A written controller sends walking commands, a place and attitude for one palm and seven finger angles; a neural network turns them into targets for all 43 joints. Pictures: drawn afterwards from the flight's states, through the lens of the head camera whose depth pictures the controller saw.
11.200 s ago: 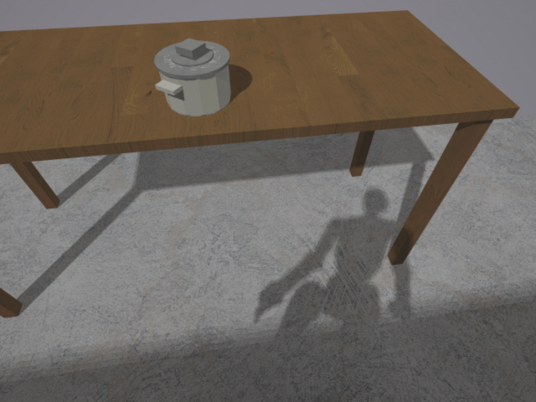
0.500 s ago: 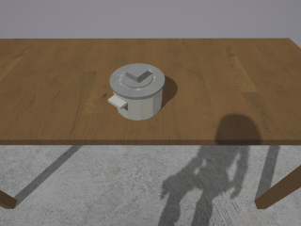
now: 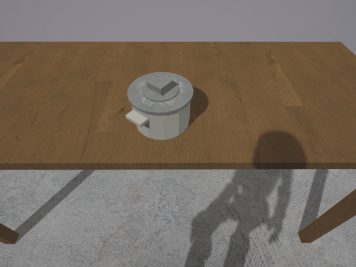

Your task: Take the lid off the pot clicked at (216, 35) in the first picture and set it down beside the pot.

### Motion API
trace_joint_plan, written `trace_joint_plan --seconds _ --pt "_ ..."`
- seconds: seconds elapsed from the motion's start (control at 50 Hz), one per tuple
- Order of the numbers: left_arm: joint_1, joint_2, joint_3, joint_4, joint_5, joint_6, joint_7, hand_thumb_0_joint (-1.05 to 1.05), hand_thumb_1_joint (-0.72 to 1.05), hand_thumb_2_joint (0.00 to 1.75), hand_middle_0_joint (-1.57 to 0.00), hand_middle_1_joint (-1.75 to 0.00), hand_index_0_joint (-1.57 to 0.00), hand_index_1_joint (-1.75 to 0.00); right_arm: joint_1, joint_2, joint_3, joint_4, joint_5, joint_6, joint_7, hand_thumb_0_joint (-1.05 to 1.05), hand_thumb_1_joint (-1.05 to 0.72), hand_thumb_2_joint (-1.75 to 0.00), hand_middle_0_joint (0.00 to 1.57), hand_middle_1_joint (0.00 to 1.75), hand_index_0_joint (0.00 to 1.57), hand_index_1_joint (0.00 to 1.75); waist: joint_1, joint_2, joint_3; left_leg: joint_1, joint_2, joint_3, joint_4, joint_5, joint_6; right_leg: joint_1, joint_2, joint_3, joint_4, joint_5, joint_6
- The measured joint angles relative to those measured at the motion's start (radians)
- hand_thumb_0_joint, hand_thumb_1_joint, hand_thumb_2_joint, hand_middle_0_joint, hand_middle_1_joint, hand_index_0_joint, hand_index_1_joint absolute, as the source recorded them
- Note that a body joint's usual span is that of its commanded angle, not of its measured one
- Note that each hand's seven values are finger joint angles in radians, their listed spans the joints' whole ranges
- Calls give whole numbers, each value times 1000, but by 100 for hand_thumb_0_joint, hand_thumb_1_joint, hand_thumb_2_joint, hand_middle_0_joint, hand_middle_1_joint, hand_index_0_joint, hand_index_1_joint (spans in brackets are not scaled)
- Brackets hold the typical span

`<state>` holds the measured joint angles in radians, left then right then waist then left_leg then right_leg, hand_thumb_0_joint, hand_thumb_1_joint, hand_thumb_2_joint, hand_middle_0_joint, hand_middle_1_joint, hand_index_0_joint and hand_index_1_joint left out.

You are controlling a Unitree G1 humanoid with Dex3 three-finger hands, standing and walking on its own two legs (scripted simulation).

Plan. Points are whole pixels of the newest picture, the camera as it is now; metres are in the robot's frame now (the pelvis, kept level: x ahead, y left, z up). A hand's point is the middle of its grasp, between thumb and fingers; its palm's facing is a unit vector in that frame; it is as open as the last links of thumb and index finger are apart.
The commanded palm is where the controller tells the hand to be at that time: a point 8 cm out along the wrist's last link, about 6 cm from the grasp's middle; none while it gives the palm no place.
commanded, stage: look again from close up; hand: left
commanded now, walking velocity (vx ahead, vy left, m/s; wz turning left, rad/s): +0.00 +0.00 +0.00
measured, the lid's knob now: (160, 83) +0.50 +0.08 +0.16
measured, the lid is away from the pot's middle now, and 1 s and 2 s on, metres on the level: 0.00 0.00 0.00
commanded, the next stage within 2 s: lift the closed hand beside the body in 0.64 s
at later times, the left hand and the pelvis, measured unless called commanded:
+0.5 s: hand out of the picture -0.01 +0.14 -0.17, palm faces +0.02 -0.98 -0.18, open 7.3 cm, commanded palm none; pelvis +0.01 -0.01 +0.00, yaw -1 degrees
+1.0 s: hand (115, 248) +0.17 +0.15 -0.04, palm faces +0.16 -0.95 -0.25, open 6.0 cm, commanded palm +0.10 +0.21 +0.00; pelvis +0.01 -0.02 +0.00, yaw +2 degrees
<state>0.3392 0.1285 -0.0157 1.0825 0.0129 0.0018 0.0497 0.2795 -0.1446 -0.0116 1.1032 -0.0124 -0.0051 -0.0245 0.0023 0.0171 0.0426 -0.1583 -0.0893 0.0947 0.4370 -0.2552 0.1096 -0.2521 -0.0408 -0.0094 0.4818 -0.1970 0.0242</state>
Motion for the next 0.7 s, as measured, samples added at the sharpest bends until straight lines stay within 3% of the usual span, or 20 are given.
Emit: trace_joint_plan --seconds 0.7 --pt "-2 -25 5 15 0 -13 1 0 91 90 -20 -30 -20 -30 33 44 2 28 4 -14 -7 0 -91 -90 20 30 20 30 -4 -3 -6 2 23 3 -2 -10 -21 2 24 2 -11 -3 -17"
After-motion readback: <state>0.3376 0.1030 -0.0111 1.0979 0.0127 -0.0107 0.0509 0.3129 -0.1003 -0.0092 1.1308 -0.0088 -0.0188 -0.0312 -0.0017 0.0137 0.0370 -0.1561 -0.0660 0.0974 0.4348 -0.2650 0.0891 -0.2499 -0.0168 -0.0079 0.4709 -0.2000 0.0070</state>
